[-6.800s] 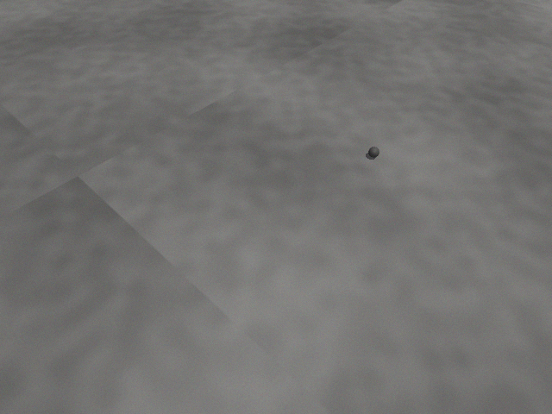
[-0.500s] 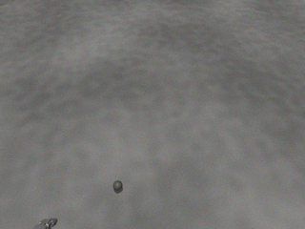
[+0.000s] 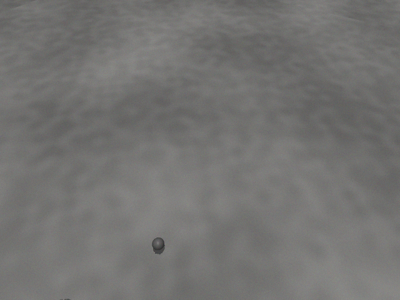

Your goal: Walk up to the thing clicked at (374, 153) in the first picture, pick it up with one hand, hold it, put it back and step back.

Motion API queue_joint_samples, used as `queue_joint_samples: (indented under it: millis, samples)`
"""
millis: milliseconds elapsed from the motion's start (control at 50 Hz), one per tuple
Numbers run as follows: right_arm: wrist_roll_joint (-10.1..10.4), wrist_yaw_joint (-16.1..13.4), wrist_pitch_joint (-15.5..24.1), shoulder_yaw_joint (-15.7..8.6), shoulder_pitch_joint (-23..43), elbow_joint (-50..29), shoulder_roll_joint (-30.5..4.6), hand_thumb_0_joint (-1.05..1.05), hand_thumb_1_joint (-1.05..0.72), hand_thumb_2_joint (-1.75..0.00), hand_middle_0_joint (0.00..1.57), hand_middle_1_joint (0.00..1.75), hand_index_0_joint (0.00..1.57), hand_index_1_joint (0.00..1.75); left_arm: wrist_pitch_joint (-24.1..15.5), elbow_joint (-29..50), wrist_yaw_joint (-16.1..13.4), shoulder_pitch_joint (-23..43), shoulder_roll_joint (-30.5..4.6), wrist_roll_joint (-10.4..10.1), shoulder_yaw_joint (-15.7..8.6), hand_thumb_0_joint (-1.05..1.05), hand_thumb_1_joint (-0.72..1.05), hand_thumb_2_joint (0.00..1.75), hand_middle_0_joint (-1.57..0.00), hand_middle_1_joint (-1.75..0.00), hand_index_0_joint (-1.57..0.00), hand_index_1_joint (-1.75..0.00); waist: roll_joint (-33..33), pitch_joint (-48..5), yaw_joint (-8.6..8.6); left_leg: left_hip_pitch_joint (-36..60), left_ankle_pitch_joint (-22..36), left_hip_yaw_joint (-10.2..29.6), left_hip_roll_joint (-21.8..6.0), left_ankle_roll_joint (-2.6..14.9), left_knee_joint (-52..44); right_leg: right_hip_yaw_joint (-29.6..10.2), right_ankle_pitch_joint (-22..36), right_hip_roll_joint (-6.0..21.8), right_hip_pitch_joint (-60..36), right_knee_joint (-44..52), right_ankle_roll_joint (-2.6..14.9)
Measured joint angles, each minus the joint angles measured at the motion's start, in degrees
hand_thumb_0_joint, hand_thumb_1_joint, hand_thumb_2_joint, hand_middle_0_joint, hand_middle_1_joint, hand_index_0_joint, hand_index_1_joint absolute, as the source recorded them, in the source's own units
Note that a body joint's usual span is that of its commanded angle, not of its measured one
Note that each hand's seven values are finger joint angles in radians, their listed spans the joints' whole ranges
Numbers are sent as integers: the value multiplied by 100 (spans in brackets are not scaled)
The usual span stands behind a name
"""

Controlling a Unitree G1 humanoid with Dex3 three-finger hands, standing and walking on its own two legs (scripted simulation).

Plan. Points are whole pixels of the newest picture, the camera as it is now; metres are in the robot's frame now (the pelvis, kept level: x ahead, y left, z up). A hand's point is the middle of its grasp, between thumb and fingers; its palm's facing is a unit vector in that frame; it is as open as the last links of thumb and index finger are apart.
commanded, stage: walk up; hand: left
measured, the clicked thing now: (158, 243) +0.47 +0.21 -0.74
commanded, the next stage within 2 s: none
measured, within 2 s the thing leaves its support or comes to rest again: neither
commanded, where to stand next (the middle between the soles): +0.08 +0.01 m, yaw -2 degrees
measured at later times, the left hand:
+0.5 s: hand out of the picture +0.09 +0.32 -0.17, palm faces +0.03 -0.91 -0.40, open 7.3 cm
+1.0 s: hand out of the picture +0.03 +0.25 -0.15, palm faces -0.04 -0.93 -0.35, open 7.3 cm
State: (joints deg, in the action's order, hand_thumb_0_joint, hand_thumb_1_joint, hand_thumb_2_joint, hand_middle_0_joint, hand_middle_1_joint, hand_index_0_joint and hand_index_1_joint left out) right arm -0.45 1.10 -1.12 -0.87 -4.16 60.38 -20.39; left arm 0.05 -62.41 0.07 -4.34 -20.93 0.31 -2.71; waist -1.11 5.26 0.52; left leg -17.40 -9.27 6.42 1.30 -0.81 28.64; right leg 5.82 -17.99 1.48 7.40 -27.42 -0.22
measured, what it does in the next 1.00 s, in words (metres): steps on the spot: right foot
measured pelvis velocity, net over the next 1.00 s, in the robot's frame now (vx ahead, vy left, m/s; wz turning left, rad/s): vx -0.05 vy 0.00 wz -0.03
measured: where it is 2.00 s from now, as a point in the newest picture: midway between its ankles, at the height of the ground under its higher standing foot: outside the picture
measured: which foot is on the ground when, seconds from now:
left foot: down 0.00-1.00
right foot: down 0.00-0.38, up 0.40-0.70, down 0.72-1.00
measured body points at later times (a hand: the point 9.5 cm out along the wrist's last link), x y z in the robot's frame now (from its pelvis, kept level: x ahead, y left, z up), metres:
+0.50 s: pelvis -0.04 +0.04 -0.02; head +0.03 +0.05 +0.42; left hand +0.09 +0.36 -0.14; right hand +0.04 -0.28 -0.14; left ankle +0.00 +0.13 -0.74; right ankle -0.07 -0.12 -0.68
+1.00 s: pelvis -0.05 +0.00 +0.00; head -0.05 -0.01 +0.45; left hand +0.03 +0.30 -0.12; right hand +0.03 -0.30 -0.13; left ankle +0.00 +0.13 -0.74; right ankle -0.07 -0.12 -0.74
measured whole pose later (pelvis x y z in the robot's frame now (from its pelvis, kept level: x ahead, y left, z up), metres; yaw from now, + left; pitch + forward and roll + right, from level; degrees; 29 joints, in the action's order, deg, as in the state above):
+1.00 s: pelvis -0.05 +0.00 +0.00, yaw -2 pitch -3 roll +0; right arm -0.5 1.0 -0.4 -1.5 -7.7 58.5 -20.2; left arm -0.9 -59.3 0.2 -9.9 -19.2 0.5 -0.9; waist -1.4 3.5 -0.4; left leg -14.0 -10.8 1.3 -0.3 -0.8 28.0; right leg -2.5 -17.7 -0.6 8.1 -28.9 -0.1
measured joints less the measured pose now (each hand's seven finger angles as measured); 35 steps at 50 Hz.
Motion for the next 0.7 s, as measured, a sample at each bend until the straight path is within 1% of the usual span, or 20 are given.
queue_joint_samples:
  millis: [120,160,200,260,280,320,340,360,380,400,440,460,480,520,560,600,660,680,700]
  samples:
    - [13,11,-8,-4,25,-13,-23,1,-90,-90,21,30,21,30,-18,36,1,-22,28,30,-4,0,91,90,-20,-30,-21,-30,-31,-3,-1,24,1,43,4,-11,6,43,1,-6,-56,30,10]
    - [-4,21,-65,-37,53,-84,-64,0,-90,-90,21,30,21,30,15,98,-23,5,33,-17,-17,0,91,90,-20,-30,-21,-30,-46,53,-10,-53,-12,45,25,5,118,49,-40,13,20,-97,6]
    - [-4,14,-128,-86,116,-191,-133,0,-90,-90,21,30,21,30,58,207,-62,76,36,-59,-46,0,91,90,-20,-30,-21,-30,-81,204,-26,-182,-30,44,56,49,322,63,-103,42,137,-307,1]
    - [-20,27,-227,-174,132,-381,-245,0,-90,-90,21,30,21,30,135,397,-99,184,20,-54,-82,0,90,90,-20,-30,-21,-30,-130,408,-64,-471,-89,-46,109,172,834,112,-243,114,329,-694,-10]
    - [-36,36,-267,-205,101,-441,-276,0,-90,-90,21,30,21,30,157,459,-109,198,8,-32,-90,0,90,90,-20,-30,-21,-30,-127,443,-70,-558,-303,-127,121,196,1114,117,-310,154,394,-848,-22]
    - [-69,62,-341,-255,-6,-544,-302,0,-90,-90,20,30,21,30,190,568,-133,177,-34,32,-106,0,90,90,-21,-30,-21,-30,-45,438,-79,-609,-1023,-308,145,213,1636,74,-448,279,544,-1146,-60]
    - [-78,80,-356,-274,-82,-594,-307,0,-90,-90,20,30,21,30,206,614,-142,156,-63,50,-114,0,90,90,-21,-30,-21,-30,11,403,-99,-566,-1194,-378,137,242,1748,50,-511,349,634,-1285,-86]
    - [-81,98,-348,-291,-174,-647,-321,0,-90,-90,20,30,21,30,226,657,-148,145,-94,51,-119,0,90,90,-21,-30,-21,-30,43,358,-126,-483,-883,-428,90,290,1720,40,-577,401,741,-1434,-115]
    - [-89,104,-324,-316,-248,-691,-339,0,-90,-90,20,30,21,30,244,698,-155,162,-123,31,-128,0,90,90,-21,-30,-21,-30,67,336,-152,-412,-950,-449,90,290,1591,20,-630,450,899,-1651,-87]
    - [-105,91,-289,-338,-276,-719,-322,0,-90,-90,20,30,21,30,272,737,-174,234,-164,-7,-147,0,90,90,-21,-30,-21,-30,122,400,-180,-443,-1074,-463,142,306,1593,-194,-750,399,1091,-2013,-20]
    - [-139,55,-186,-320,-332,-749,-231,0,-90,-90,20,30,21,30,320,837,-225,375,-235,-26,-165,0,91,90,-20,-30,-21,-30,218,592,-219,-486,-1018,-450,216,341,1550,-809,-1304,15,1415,-2905,103]
    - [-141,32,-147,-290,-375,-750,-182,0,-90,-90,20,30,21,30,323,884,-240,398,-253,-29,-153,0,91,90,-20,-30,-21,-30,242,637,-231,-489,-923,-428,229,348,1445,-1013,-1430,-176,1540,-3263,153]
    - [-142,3,-126,-263,-411,-741,-134,0,-90,-90,20,30,21,30,313,916,-243,388,-262,-33,-137,0,91,90,-20,-30,-21,-30,260,648,-235,-483,-814,-416,230,349,1302,-1163,-1441,-329,1635,-3512,196]
    - [-150,-61,-99,-231,-446,-716,-47,0,-90,-90,21,30,21,30,281,945,-207,263,-274,-38,-103,0,91,90,-20,-30,-21,-30,296,608,-205,-449,-617,-462,201,349,992,-1342,-1262,-485,1734,-3707,245]
    - [-139,-97,-28,-213,-470,-724,16,1,-90,-90,21,30,21,30,256,926,-142,15,-283,-12,-83,0,91,90,-20,-30,-21,-30,321,516,-171,-396,-495,-558,137,343,758,-1385,-1074,-490,1687,-3586,214]
    - [-146,-106,78,-213,-512,-756,73,1,-90,-90,21,30,21,30,246,825,-80,-268,-292,22,-73,0,91,90,-20,-30,-21,-30,344,403,-168,-304,-432,-646,70,325,594,-1374,-1003,-416,1484,-3162,133]
    - [-196,-78,166,-209,-605,-814,87,1,-90,-90,21,30,21,30,211,641,-28,-639,-274,58,-48,0,91,90,-20,-30,-21,-30,309,205,-170,-200,-439,-738,-59,306,521,-1213,-1170,-255,1062,-2124,53]
    - [-211,-64,161,-206,-620,-826,73,1,-90,-90,21,30,21,30,180,593,-18,-736,-264,64,-42,0,91,90,-20,-30,-21,-30,289,152,-162,-183,-460,-767,-105,286,540,-1130,-1171,-205,920,-1755,51]
    - [-218,-51,144,-204,-628,-835,51,1,-90,-90,21,30,21,30,140,546,-13,-810,-251,68,-41,0,91,90,-20,-30,-21,-30,264,112,-155,-179,-487,-786,-146,255,583,-1045,-1054,-170,770,-1376,58]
